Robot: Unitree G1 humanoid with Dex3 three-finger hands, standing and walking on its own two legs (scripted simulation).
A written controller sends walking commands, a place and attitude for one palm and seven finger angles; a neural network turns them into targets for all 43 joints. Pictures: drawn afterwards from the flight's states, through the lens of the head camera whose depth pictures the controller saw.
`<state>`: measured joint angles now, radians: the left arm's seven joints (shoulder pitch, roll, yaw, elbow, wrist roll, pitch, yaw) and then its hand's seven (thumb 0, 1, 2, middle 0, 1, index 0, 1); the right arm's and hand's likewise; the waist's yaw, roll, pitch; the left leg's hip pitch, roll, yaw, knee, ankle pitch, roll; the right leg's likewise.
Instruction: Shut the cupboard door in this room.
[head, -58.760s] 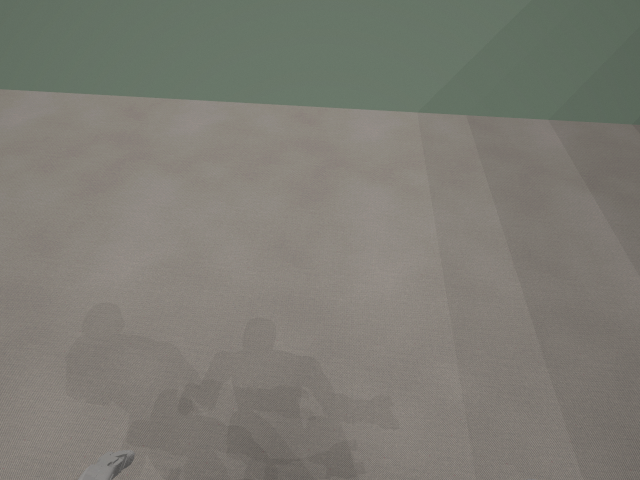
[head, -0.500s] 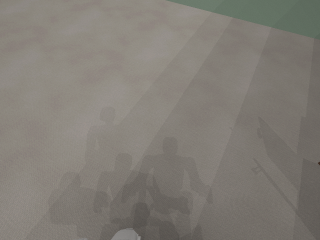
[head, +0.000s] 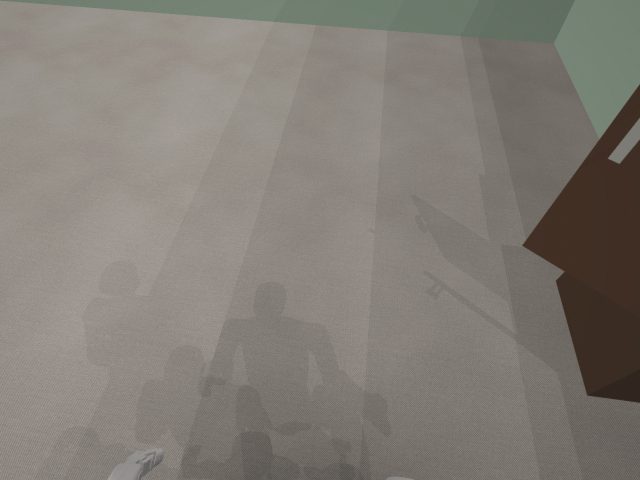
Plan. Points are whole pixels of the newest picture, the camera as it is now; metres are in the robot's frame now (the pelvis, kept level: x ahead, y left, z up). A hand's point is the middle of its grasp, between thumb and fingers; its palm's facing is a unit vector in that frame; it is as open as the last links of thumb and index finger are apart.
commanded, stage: turn to face it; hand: left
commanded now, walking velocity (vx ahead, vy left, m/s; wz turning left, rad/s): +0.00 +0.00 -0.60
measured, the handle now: out of the picture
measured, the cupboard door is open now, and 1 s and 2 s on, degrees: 54 54 54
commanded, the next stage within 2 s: take the last steps up to it in 1.16 s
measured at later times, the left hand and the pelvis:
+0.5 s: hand out of the picture +0.13 +0.18 -0.17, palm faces -0.20 -0.96 -0.21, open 7.4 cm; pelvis +0.03 +0.00 +0.00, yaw -16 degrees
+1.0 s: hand (266, 400) +0.25 +0.10 -0.15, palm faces -0.54 -0.80 -0.28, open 7.4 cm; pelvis +0.03 -0.01 -0.01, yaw -33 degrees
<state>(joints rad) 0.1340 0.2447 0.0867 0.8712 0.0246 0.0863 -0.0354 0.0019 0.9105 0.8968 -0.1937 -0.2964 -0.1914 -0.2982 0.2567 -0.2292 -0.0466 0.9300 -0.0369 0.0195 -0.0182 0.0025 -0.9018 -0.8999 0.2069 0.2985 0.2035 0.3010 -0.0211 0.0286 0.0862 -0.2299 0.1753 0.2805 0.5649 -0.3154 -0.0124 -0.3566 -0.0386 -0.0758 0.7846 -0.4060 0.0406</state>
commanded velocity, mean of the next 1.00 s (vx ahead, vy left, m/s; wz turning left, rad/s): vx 0.00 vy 0.00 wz -0.53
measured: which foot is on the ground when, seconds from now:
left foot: down 0.00-0.04, up 0.06-0.50, down 0.52-0.96, up 0.98-1.00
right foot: up 0.00-0.02, down 0.04-0.52, up 0.54-0.94, down 0.96-1.00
